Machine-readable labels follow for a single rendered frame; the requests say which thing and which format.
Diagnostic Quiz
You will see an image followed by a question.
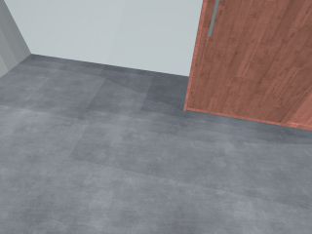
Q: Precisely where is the wardrobe door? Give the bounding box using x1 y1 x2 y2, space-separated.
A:
186 0 312 124
289 93 312 126

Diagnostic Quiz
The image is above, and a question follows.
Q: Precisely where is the handle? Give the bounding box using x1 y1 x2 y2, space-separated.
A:
208 0 219 37

